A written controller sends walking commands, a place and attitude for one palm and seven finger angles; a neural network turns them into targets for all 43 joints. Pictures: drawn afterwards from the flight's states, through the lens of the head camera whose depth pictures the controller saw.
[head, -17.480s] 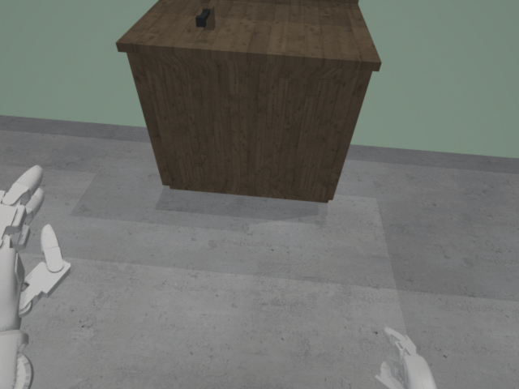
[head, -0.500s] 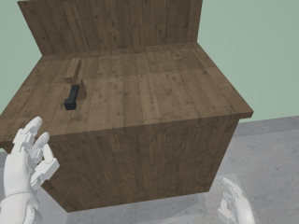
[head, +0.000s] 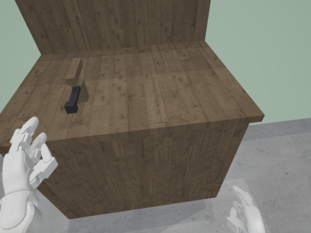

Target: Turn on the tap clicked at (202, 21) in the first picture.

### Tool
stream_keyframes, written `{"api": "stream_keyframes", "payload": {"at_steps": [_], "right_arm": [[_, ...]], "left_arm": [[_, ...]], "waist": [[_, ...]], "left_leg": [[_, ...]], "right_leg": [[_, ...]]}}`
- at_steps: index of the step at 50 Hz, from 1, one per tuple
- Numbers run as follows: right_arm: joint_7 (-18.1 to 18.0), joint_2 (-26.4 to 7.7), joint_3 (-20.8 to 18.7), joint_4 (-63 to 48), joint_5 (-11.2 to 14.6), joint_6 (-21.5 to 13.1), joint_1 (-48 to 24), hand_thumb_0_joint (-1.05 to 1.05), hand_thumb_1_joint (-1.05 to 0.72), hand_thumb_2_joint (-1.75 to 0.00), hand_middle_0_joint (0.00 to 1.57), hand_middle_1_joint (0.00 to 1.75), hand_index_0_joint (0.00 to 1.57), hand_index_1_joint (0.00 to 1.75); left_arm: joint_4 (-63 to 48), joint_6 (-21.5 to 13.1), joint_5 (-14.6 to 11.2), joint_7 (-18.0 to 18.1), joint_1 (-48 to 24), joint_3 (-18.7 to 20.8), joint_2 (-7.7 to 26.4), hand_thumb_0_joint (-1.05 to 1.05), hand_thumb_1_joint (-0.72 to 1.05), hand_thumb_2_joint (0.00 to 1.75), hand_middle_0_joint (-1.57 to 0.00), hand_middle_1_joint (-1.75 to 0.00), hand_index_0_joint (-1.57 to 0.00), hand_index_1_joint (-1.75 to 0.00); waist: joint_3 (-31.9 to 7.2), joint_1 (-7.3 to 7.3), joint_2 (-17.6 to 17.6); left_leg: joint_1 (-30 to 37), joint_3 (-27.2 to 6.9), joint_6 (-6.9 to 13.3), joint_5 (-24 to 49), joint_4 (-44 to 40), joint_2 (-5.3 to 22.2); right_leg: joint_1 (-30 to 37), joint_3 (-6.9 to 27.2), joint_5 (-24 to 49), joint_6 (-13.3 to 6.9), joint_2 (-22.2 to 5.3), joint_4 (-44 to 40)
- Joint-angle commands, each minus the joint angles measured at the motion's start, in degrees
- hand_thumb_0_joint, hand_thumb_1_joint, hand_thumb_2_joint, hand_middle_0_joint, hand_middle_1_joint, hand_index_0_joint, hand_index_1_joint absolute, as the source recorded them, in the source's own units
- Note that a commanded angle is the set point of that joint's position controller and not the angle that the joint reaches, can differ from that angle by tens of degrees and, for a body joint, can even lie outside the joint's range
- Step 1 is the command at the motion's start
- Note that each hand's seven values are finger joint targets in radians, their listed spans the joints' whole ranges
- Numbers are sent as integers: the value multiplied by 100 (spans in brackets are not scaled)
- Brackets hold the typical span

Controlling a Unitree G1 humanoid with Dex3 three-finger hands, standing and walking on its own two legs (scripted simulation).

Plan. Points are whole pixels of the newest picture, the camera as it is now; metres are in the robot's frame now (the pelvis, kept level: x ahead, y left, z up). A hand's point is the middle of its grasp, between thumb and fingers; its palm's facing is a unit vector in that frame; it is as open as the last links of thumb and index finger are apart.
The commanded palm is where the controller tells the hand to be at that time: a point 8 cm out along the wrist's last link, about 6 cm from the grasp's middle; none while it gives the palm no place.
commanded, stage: reach beside the lever's end, fingers flat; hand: left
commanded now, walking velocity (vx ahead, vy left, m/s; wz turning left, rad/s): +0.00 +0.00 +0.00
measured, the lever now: (71, 107) +0.40 +0.33 +0.11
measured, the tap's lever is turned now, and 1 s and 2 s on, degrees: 0 0 0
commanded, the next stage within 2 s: push the lever round in 1.82 s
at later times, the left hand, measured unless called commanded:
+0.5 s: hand (58, 144) +0.25 +0.28 +0.13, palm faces +0.52 -0.85 -0.09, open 7.5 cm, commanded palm +0.22 +0.32 +0.13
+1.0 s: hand (56, 131) +0.30 +0.32 +0.12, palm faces +0.54 -0.83 -0.08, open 7.7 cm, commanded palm +0.26 +0.35 +0.12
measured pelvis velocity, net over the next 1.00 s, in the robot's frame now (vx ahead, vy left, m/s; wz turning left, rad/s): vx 0.00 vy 0.01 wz -0.02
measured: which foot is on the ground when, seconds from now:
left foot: down 0.00-1.00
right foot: down 0.00-1.00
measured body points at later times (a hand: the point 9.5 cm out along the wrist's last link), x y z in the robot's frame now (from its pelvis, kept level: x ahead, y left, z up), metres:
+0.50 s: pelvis +0.00 +0.00 +0.00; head -0.01 -0.02 +0.45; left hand +0.22 +0.32 +0.14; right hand +0.19 -0.22 -0.08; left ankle +0.02 +0.14 -0.73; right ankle +0.02 -0.09 -0.73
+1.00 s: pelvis +0.00 +0.01 +0.00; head +0.01 -0.01 +0.45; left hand +0.27 +0.36 +0.12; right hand +0.17 -0.24 -0.10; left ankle +0.02 +0.14 -0.73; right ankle +0.02 -0.09 -0.73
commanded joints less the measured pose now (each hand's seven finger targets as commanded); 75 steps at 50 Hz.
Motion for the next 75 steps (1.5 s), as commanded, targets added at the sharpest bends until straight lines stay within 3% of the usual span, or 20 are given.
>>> {"api": "stream_keyframes", "payload": {"at_steps": [1,7,10,16,17,21,24,26,29,38,41,45,47,54,58,61,65,67,69,75], "right_arm": [[-54,-582,-213,-911,4,-339,-828,0,-90,-90,20,30,20,30],[-54,-549,-209,-896,12,-279,-836,0,-90,-90,20,30,20,30],[-84,-591,-222,-824,4,-253,-824,0,-90,-90,20,30,20,30],[-96,-589,-241,-790,18,-179,-808,0,-90,-90,20,30,20,30],[-100,-560,-225,-778,16,-171,-817,0,-90,-90,20,30,20,30],[-141,-647,-261,-739,8,-145,-773,0,-90,-90,20,30,20,30],[-156,-631,-266,-704,24,-94,-751,0,-90,-90,20,30,20,30],[-177,-668,-275,-673,37,-61,-720,0,-90,-90,20,30,20,30],[-182,-665,-288,-687,22,-63,-681,0,-90,-90,20,30,20,30],[-176,-743,-319,-663,59,-28,-531,0,-90,-90,20,30,20,30],[-169,-772,-350,-667,33,3,-485,0,-90,-90,20,30,20,30],[-193,-801,-348,-575,39,58,-384,0,-90,-90,20,30,20,30],[-192,-800,-357,-597,48,73,-365,0,-90,-90,20,30,20,30],[-186,-886,-389,-540,55,144,-144,0,-90,-90,20,30,20,30],[-167,-927,-421,-527,55,245,3,0,-90,-90,20,30,20,30],[-137,-935,-432,-547,54,283,100,0,-90,-90,20,30,20,30],[-136,-987,-445,-485,56,347,259,0,-90,-90,20,30,20,30],[-124,-985,-460,-504,54,344,314,0,-90,-90,20,30,20,30],[-123,-1029,-478,-435,36,372,439,0,-90,-90,20,30,20,30],[-54,-1032,-507,-555,39,445,557,0,-90,-90,20,30,20,30]], "left_arm": [[-1079,-438,-15,-41,-824,586,1084,0,90,90,-20,-30,-20,-30],[-848,-437,45,21,-1156,461,946,0,90,90,-19,-29,-19,-29],[-568,-470,63,107,-1574,578,1105,0,90,90,-19,-28,-19,-28],[-290,-529,116,96,-1816,748,1267,0,90,90,-19,-26,-19,-26],[-205,-535,110,67,-1863,606,1126,0,90,90,-19,-26,-19,-26],[131,-573,113,69,-2162,887,1445,0,90,90,-18,-25,-18,-25],[481,-588,75,-12,-2362,928,1447,0,90,90,-18,-24,-18,-24],[686,-610,89,-31,-2693,1085,1678,0,90,90,-18,-24,-18,-24],[750,-743,121,-96,-2936,975,1612,0,90,90,-18,-23,-18,-23],[1466,-909,121,-221,-3340,1121,1838,0,90,90,-17,-21,-17,-21],[1538,-1003,169,-190,-3398,1339,2061,0,90,90,-17,-20,-17,-20],[2112,-1100,161,-292,-3901,1320,2136,0,90,90,-16,-19,-16,-19],[2144,-1169,187,-365,-4092,1277,2172,0,90,90,-16,-18,-16,-18],[2985,-1334,197,-481,-4559,1410,2421,0,90,90,-16,-17,-16,-17],[3401,-1441,234,-553,-4717,1761,2883,0,90,90,-15,-16,-15,-16],[3516,-1608,274,-609,-4951,1681,2861,0,90,90,-15,-15,-15,-15],[4004,-1753,304,-691,-5368,1667,2983,0,90,90,-15,-15,-15,-15],[3902,-1866,343,-711,-5582,1534,2939,0,90,90,-15,-15,-15,-15],[4323,-1918,343,-726,-5530,1730,3134,0,90,90,-15,-15,-15,-15],[4284,-2071,327,-774,-5386,1724,3092,0,90,90,-15,-15,-15,-15]], "waist": [[-586,-36,-110],[-596,-78,-53],[-444,-155,-338],[-712,-122,2],[-683,-161,58],[-739,-180,-136],[-749,-198,-267],[-709,-224,-147],[-977,-258,17],[-877,-311,-137],[-1127,-231,119],[-1018,-399,-146],[-1187,-387,94],[-1212,-471,-112],[-1454,-439,-40],[-1481,-483,159],[-1387,-602,41],[-1612,-622,410],[-1544,-628,43],[-1893,-503,274]], "left_leg": [[-95,146,212,541,-623,-179],[-69,171,192,590,-699,-173],[-166,145,200,321,-718,-163],[-127,195,175,558,-703,-167],[-109,206,181,537,-722,-172],[-163,199,196,517,-680,-159],[-253,209,203,520,-673,-157],[-290,219,203,459,-648,-155],[-170,224,200,677,-618,-157],[-337,179,198,646,-588,-119],[-301,188,191,809,-541,-130],[-470,188,218,632,-461,-126],[-397,188,213,665,-462,-118],[-611,131,228,547,-364,-106],[-748,165,245,718,-254,-105],[-742,155,241,772,-195,-95],[-886,120,248,566,-159,-73],[-725,120,247,654,-120,-74],[-874,77,250,657,-92,-59],[-775,60,229,1004,-51,-43]], "right_leg": [[291,308,554,173,-15,-791],[300,267,577,160,-7,-776],[167,301,234,182,11,-863],[317,318,520,149,9,-795],[290,323,515,151,5,-801],[271,344,511,166,16,-798],[279,367,534,180,6,-784],[238,409,461,182,-7,-821],[282,373,736,154,7,-696],[127,343,759,154,19,-620],[222,358,908,120,24,-553],[61,403,803,158,22,-554],[72,406,829,141,15,-522],[-73,423,753,155,38,-460],[58,480,974,158,26,-368],[-41,453,1020,138,58,-296],[-277,451,821,150,74,-269],[-325,452,871,127,82,-219],[-336,427,900,133,108,-188],[-241,396,1158,98,139,-44]]}}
